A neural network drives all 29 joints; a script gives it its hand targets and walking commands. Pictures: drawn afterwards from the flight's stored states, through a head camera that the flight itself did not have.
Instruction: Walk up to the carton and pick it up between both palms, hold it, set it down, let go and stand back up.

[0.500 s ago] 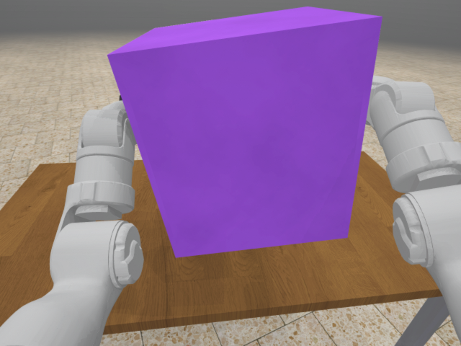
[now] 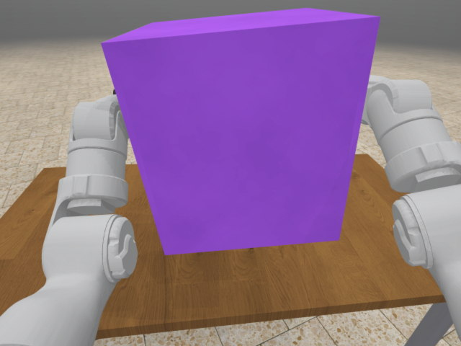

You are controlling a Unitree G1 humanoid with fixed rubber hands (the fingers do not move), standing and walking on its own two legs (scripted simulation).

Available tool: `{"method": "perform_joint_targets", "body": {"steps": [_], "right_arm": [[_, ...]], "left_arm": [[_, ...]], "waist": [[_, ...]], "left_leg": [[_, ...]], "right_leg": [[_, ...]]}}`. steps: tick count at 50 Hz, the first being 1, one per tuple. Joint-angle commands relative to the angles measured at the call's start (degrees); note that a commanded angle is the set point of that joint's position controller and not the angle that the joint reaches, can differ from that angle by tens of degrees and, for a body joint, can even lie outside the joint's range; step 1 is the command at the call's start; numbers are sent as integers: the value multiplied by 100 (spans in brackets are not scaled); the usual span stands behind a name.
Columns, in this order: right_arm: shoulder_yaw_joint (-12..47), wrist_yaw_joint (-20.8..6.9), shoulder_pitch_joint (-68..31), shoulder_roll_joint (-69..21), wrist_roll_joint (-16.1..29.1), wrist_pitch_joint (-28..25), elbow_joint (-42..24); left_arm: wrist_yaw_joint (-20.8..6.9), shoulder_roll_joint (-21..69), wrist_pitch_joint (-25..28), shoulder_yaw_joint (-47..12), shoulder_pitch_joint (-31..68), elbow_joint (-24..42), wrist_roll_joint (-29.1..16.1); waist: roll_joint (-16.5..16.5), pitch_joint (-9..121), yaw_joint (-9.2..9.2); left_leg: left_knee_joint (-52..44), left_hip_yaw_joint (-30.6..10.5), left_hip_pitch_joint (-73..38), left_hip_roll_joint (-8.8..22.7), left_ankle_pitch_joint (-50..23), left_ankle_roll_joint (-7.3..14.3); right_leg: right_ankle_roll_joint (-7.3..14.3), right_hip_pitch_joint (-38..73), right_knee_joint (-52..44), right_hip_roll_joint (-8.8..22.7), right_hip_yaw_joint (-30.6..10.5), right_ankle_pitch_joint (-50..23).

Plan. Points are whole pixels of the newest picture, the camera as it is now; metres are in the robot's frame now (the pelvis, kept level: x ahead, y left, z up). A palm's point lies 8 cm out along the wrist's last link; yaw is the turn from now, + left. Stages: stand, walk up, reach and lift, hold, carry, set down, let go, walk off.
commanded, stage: hold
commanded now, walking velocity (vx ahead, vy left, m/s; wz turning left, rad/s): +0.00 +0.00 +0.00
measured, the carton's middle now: (239, 124) +0.37 +0.01 +0.30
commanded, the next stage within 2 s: none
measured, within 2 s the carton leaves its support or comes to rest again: neither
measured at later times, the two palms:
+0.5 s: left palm (129, 113) +0.38 +0.19 +0.32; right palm (355, 89) +0.38 -0.16 +0.36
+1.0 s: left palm (125, 110) +0.38 +0.19 +0.32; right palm (356, 91) +0.37 -0.16 +0.36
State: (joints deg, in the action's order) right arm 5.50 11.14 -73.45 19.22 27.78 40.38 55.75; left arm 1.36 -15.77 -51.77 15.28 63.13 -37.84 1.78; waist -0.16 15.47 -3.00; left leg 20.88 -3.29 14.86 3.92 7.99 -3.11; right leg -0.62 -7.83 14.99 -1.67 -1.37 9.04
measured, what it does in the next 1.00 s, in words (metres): stands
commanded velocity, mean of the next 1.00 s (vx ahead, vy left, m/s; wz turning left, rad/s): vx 0.00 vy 0.00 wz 0.00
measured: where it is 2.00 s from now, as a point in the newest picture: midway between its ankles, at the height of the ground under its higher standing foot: outside the picture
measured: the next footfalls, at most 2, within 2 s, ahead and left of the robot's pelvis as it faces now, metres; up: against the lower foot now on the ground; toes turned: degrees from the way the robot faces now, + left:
none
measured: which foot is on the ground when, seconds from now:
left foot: down 0.00-1.00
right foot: down 0.00-1.00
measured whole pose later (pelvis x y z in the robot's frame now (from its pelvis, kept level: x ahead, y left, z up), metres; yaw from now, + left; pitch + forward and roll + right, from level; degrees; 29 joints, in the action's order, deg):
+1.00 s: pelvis +0.00 +0.00 +0.00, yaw -1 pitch +2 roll -2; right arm 5.5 12.8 -73.3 19.3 29.1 43.6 52.6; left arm -0.3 -15.5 -54.3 17.3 62.1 -34.3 3.1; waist -0.4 15.4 -3.4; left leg 20.5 -3.5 13.9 3.6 8.2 -3.1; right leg -0.7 -7.3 15.1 -1.8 -2.7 9.3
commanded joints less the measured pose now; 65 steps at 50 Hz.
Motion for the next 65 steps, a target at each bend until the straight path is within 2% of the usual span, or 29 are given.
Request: {"method": "perform_joint_targets", "body": {"steps": [1,2,3,4,6,8,9,12,13,17,21,22,25,26,29,36,38,39,40,43,46,47,50,52,54,59,61,62,65], "right_arm": [[392,-710,-4456,-3542,1110,-102,-2125],[286,-706,-4353,-3469,1050,-90,-2045],[362,-683,-4509,-3469,1119,-107,-2243],[399,-652,-4332,-3491,1172,-72,-2236],[333,-651,-4274,-3418,1236,-66,-2285],[410,-675,-4335,-3365,1243,-3,-2230],[307,-654,-4265,-3337,1185,15,-2261],[383,-692,-4247,-3295,1248,25,-2226],[469,-685,-4215,-3276,1297,46,-2311],[293,-707,-4391,-3308,1293,36,-2312],[475,-722,-4357,-3294,1391,59,-2448],[497,-705,-4300,-3376,1363,81,-2445],[328,-733,-4176,-3341,1286,110,-2085],[376,-718,-4189,-3360,1304,131,-2108],[360,-658,-4343,-3341,1269,125,-2298],[522,-587,-4409,-3564,1340,130,-2439],[485,-602,-4381,-3573,1319,159,-2354],[439,-580,-4346,-3558,1278,161,-2378],[523,-567,-4391,-3593,1293,147,-2516],[364,-554,-4301,-3531,1205,176,-2245],[343,-603,-4411,-3525,1193,156,-2156],[461,-609,-4556,-3636,1303,106,-2428],[320,-618,-4382,-3565,1193,113,-2168],[267,-674,-4573,-3468,1172,76,-2015],[323,-680,-4511,-3526,1257,98,-2140],[250,-684,-4237,-3362,1265,119,-2023],[373,-690,-4300,-3376,1330,113,-1974],[213,-685,-4278,-3277,1249,142,-1847],[204,-735,-4287,-3288,1323,129,-1876]], "left_arm": [[-896,3198,542,-1307,4903,1379,-857],[-906,3251,553,-1341,4901,1392,-827],[-909,3264,544,-1353,4851,1456,-897],[-917,3279,509,-1395,4851,1610,-880],[-912,3282,489,-1401,4858,1764,-852],[-911,3322,452,-1385,4889,1802,-835],[-917,3358,435,-1485,5015,2065,-826],[-888,3403,385,-1507,4796,1875,-838],[-893,3341,361,-1405,4732,1927,-799],[-847,3476,373,-1679,5156,2365,-922],[-797,3460,334,-1579,4873,2175,-912],[-808,3312,313,-1495,4829,2109,-894],[-810,3313,334,-1455,4990,2109,-809],[-846,3237,284,-1310,4771,1890,-737],[-908,3277,293,-1362,4884,1973,-768],[-928,3176,328,-1327,4833,1870,-839],[-948,3131,315,-1201,4793,1709,-765],[-971,3122,321,-1266,4851,1777,-792],[-988,3114,334,-1247,4826,1877,-781],[-1011,3209,337,-1317,4894,1724,-797],[-1021,3214,341,-1229,4883,1565,-767],[-990,3218,392,-1314,4987,1729,-870],[-931,3346,407,-1418,5098,1760,-905],[-913,3378,394,-1337,5103,1523,-829],[-899,3296,401,-1297,5090,1708,-825],[-875,3370,389,-1437,5158,1957,-846],[-880,3349,351,-1335,4931,1758,-774],[-921,3391,325,-1364,4929,1669,-749],[-908,3422,360,-1417,5112,1876,-778]], "waist": [[247,1887,-25],[323,1909,-136],[252,1959,-67],[322,2046,-124],[535,1971,-93],[501,1753,-86],[589,1968,-195],[652,1787,-115],[441,1883,-80],[698,2115,-159],[510,2046,-122],[386,2053,-31],[646,1800,-54],[496,1689,30],[330,1843,-115],[147,1995,-76],[179,1774,32],[184,1776,-62],[59,1837,-22],[274,1720,-162],[166,1672,-40],[187,1923,-3],[371,1956,-154],[483,1790,-94],[412,1910,-4],[618,2012,-125],[569,1775,-17],[532,1617,-130],[705,1678,-127]], "left_leg": [[22,191,-1313,-497,-1225,68],[18,182,-1375,-499,-1207,37],[42,150,-1375,-511,-1354,52],[91,156,-1491,-528,-1589,14],[116,134,-1518,-504,-1617,-40],[96,135,-1468,-485,-1561,-46],[93,138,-1548,-467,-1602,-85],[114,133,-1480,-471,-1589,-107],[139,157,-1504,-459,-1661,-94],[118,116,-1516,-440,-1617,-160],[149,114,-1448,-481,-1607,-127],[139,151,-1385,-484,-1566,-88],[84,148,-1386,-456,-1420,-107],[70,171,-1334,-473,-1399,-78],[62,208,-1321,-490,-1494,-73],[83,190,-1405,-536,-1541,-2],[47,191,-1333,-537,-1355,40],[35,227,-1297,-531,-1371,21],[28,195,-1321,-520,-1393,58],[-23,199,-1330,-528,-1242,25],[-55,195,-1228,-473,-1086,44],[-6,212,-1229,-494,-1220,47],[3,167,-1340,-470,-1239,3],[-40,191,-1225,-477,-946,-15],[6,181,-1205,-469,-1058,6],[75,137,-1392,-436,-1332,-83],[62,160,-1341,-466,-1341,-78],[2,159,-1233,-473,-1131,-73],[21,156,-1239,-419,-1222,-126]], "right_leg": [[-268,233,-132,-275,-91,-1303],[-260,226,-144,-266,-88,-1266],[-272,262,-121,-276,-92,-1441],[-271,313,-102,-287,-67,-1653],[-248,311,-119,-288,-51,-1504],[-244,178,-121,-326,-53,-1315],[-200,235,-100,-326,-30,-1401],[-208,167,-86,-329,-45,-1339],[-215,289,-52,-354,-18,-1470],[-165,283,-38,-373,-1,-1362],[-202,269,-16,-374,-6,-1428],[-229,355,-41,-370,-39,-1440],[-206,174,-53,-340,-36,-1252],[-217,159,-76,-312,-42,-1239],[-237,410,-32,-322,-61,-1495],[-307,384,-45,-313,-89,-1721],[-322,304,-71,-293,-109,-1531],[-295,384,-84,-286,-112,-1546],[-325,456,-51,-296,-118,-1637],[-312,243,-105,-280,-122,-1387],[-242,194,-126,-270,-100,-1154],[-261,278,-82,-288,-115,-1271],[-249,194,-112,-310,-88,-1174],[-207,22,-141,-302,-86,-802],[-201,113,-89,-293,-115,-1019],[-173,138,-72,-331,-81,-1172],[-190,130,-62,-313,-88,-1224],[-188,90,-85,-297,-72,-1065],[-127,141,-47,-319,-94,-1089]]}}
